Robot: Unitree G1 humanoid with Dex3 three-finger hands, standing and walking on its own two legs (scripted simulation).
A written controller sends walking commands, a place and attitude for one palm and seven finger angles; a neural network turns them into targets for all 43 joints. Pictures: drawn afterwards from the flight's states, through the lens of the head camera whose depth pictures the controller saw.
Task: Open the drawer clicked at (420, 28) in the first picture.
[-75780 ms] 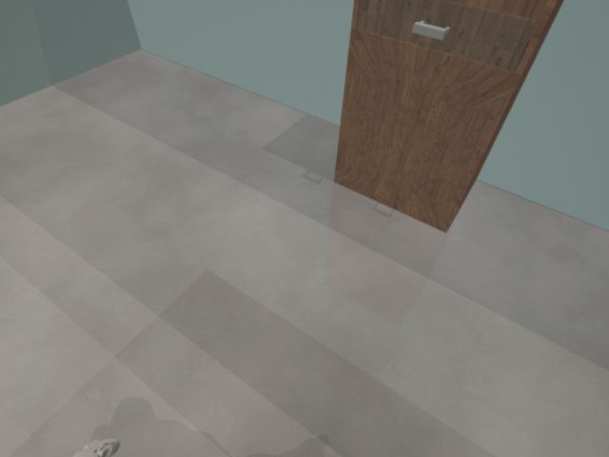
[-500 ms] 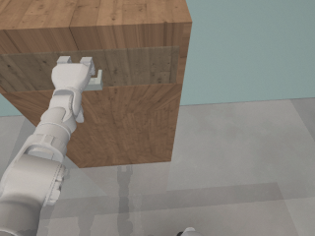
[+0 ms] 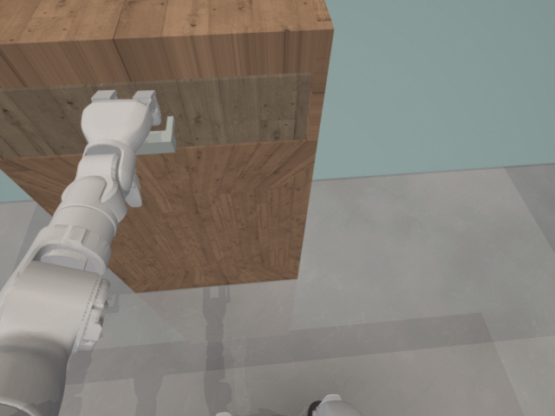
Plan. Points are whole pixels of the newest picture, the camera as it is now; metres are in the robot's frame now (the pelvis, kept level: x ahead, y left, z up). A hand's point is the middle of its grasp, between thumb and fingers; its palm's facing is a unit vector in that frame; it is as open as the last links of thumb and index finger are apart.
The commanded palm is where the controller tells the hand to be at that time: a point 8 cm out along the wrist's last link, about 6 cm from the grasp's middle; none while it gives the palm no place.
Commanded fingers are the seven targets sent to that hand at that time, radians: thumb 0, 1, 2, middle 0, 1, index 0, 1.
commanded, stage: lift the hand off the handle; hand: left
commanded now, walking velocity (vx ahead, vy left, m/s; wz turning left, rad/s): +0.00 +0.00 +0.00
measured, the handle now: (143, 133) +0.54 +0.20 +0.07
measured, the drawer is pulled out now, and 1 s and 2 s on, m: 0.00 0.00 0.00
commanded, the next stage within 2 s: draw the hand back to the body in 1.08 s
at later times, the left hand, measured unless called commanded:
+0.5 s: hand (124, 127) +0.50 +0.20 +0.12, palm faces +0.03 +0.01 -1.00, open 13.5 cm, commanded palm +0.48 +0.20 +0.20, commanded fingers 0.00 -0.50 0.30 -0.30 -1.20 -0.30 -1.20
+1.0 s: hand (105, 76) +0.50 +0.19 +0.20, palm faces -0.01 +0.03 -1.00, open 13.6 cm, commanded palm +0.48 +0.20 +0.27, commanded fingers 0.00 -0.50 0.30 -0.30 -1.20 -0.30 -1.20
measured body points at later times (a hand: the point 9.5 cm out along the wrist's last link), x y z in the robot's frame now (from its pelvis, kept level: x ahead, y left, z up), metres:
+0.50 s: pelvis +0.03 +0.00 +0.02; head +0.09 -0.01 +0.46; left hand +0.50 +0.20 +0.17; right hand +0.09 -0.26 -0.12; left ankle -0.01 +0.11 -0.71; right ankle +0.04 -0.13 -0.71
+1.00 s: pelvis +0.03 -0.01 +0.03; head +0.06 -0.04 +0.47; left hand +0.49 +0.19 +0.26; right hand +0.15 -0.27 -0.11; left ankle -0.01 +0.11 -0.71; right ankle +0.04 -0.13 -0.71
